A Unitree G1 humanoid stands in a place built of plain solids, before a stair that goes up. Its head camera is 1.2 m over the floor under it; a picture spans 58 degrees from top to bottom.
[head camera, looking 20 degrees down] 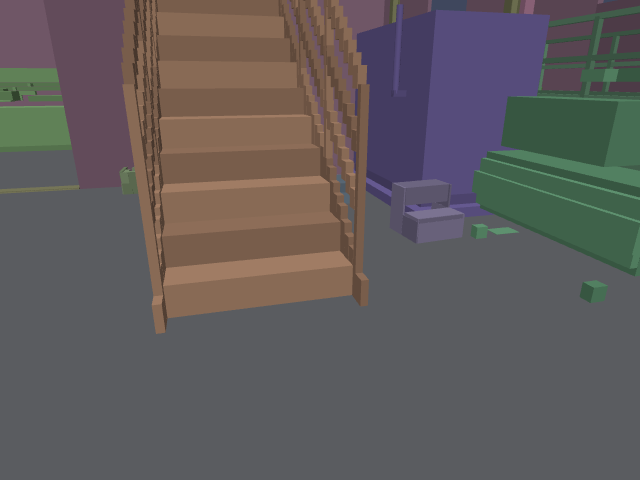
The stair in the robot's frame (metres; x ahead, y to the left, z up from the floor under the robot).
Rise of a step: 0.19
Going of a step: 0.24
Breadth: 1.15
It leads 15 degrees to the left of straight ahead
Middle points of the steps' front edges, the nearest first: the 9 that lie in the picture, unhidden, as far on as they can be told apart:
2.19 0.32 0.19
2.43 0.38 0.39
2.66 0.44 0.58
2.90 0.51 0.77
3.14 0.57 0.97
3.37 0.63 1.16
3.61 0.70 1.35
3.85 0.76 1.55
4.08 0.82 1.74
